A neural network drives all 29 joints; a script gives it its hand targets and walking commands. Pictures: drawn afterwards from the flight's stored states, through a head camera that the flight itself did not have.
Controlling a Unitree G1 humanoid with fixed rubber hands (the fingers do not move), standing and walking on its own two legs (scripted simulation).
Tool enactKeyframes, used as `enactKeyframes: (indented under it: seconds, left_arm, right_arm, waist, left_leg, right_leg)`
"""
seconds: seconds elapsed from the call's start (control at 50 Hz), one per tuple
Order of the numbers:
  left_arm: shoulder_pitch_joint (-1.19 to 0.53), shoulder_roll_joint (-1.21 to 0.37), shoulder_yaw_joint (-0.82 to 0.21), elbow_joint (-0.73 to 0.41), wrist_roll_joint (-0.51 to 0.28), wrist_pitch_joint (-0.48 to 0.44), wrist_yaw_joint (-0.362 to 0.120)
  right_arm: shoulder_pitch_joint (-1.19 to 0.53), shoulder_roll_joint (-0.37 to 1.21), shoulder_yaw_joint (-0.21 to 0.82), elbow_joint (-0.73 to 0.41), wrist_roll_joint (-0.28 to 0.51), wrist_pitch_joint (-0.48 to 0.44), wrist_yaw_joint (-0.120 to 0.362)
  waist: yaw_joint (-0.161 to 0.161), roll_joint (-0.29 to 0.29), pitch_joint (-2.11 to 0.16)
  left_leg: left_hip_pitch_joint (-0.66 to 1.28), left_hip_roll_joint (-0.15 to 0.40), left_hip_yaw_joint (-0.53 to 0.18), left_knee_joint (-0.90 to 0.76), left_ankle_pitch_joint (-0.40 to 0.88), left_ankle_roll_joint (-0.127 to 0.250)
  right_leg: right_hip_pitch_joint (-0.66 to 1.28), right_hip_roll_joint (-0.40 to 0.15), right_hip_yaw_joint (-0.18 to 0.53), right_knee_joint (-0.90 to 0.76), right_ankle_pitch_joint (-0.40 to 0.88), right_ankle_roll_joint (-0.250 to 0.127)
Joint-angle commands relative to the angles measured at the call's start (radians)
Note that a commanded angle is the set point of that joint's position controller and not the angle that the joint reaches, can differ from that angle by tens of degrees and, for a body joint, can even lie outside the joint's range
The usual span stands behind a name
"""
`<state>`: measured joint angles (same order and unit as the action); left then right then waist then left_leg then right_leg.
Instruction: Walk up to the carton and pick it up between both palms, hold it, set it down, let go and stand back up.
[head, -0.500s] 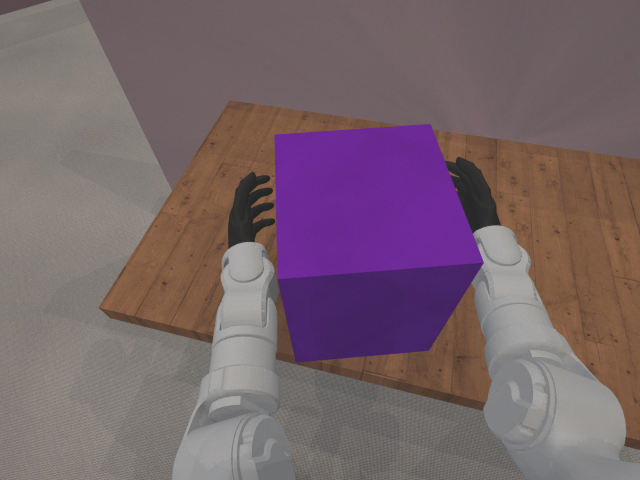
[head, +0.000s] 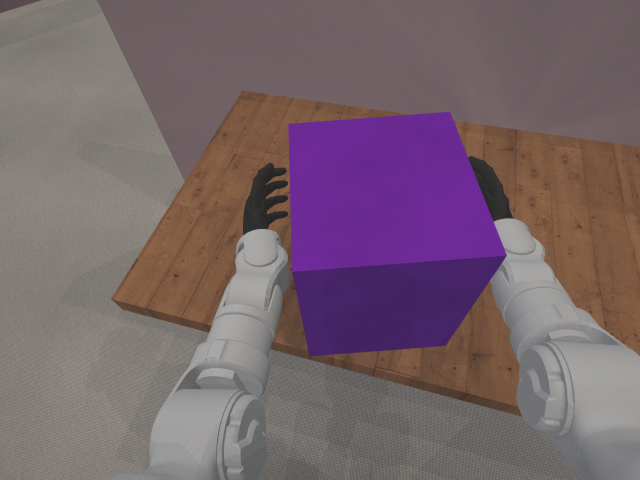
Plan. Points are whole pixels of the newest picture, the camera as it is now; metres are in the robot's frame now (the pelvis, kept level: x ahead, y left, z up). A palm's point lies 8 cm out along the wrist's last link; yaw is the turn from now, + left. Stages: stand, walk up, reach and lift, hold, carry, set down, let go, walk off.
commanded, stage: set down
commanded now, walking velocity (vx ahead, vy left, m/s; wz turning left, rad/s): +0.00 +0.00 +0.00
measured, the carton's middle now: (373, 244) +0.43 +0.02 +0.02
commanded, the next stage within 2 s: none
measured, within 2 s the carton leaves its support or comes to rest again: neither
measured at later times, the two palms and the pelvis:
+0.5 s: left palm (246, 233) +0.41 +0.18 +0.04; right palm (531, 201) +0.50 -0.18 +0.06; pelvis -0.02 -0.01 -0.01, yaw -1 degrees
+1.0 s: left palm (221, 190) +0.42 +0.20 +0.12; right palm (572, 152) +0.51 -0.20 +0.14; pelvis -0.02 -0.01 -0.01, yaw +1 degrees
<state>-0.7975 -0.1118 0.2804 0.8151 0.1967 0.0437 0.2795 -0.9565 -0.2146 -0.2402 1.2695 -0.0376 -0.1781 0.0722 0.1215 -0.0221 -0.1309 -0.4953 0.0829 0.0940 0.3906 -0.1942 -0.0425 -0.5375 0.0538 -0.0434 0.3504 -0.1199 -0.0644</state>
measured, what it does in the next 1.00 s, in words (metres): stands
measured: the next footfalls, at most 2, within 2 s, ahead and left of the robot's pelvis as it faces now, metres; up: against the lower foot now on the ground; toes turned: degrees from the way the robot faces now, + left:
none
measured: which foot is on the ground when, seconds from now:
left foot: down 0.00-1.00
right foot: down 0.00-1.00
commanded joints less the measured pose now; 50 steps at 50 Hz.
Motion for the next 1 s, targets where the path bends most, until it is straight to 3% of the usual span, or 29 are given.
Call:
enactKeyframes:
  seconds: [0.0,0.08,0.22,0.54,0.66,0.78,0.98]
  left_arm:
    - [-0.459,-0.014,-0.136,-0.080,-0.081,-0.057,0.030]
    - [-0.443,0.039,-0.112,-0.010,-0.119,-0.090,0.011]
    - [-0.465,0.123,-0.074,-0.028,-0.133,-0.132,-0.020]
    - [-0.547,0.315,-0.145,0.054,-0.316,-0.175,-0.064]
    - [-0.555,0.335,-0.162,-0.071,-0.355,-0.090,-0.059]
    - [-0.531,0.344,-0.116,-0.162,-0.319,0.031,-0.058]
    - [-0.584,0.354,-0.087,-0.272,-0.306,0.211,-0.029]
  right_arm:
    - [-0.572,-0.171,0.129,-0.142,0.128,-0.026,-0.017]
    - [-0.583,-0.242,0.216,-0.065,0.219,-0.028,-0.032]
    - [-0.598,-0.326,0.258,-0.031,0.261,-0.045,-0.023]
    - [-0.675,-0.464,0.423,-0.053,0.472,-0.049,0.051]
    - [-0.709,-0.499,0.435,-0.128,0.504,0.008,0.069]
    - [-0.695,-0.532,0.407,-0.155,0.488,0.080,0.080]
    - [-0.721,-0.559,0.352,-0.207,0.457,0.206,0.093]
  waist:
    - [0.022,-0.007,-0.772]
    - [0.043,-0.074,-0.802]
    - [0.047,-0.132,-0.838]
    - [0.084,-0.183,-0.916]
    - [0.067,-0.190,-0.987]
    - [0.047,-0.196,-0.941]
    - [0.036,-0.165,-0.852]
  left_leg:
    - [0.225,-0.040,-0.001,0.094,0.406,-0.009]
    - [0.085,-0.040,0.006,0.090,0.409,-0.017]
    - [-0.058,-0.043,0.019,0.055,0.371,-0.014]
    - [-0.294,-0.060,0.024,0.082,0.213,0.015]
    - [-0.233,-0.066,0.002,0.100,0.297,0.011]
    - [-0.200,-0.071,-0.017,0.058,0.289,0.010]
    - [-0.149,-0.079,-0.037,-0.002,0.221,0.012]
  right_leg:
    - [0.292,0.016,0.025,0.061,0.442,0.011]
    - [0.439,0.009,0.052,0.107,0.564,0.027]
    - [0.564,0.000,0.078,0.142,0.649,0.045]
    - [0.589,-0.014,0.124,0.205,0.506,0.088]
    - [0.578,0.001,0.099,0.201,0.585,0.079]
    - [0.613,-0.008,0.106,0.182,0.633,0.093]
    - [0.630,-0.015,0.108,0.139,0.553,0.090]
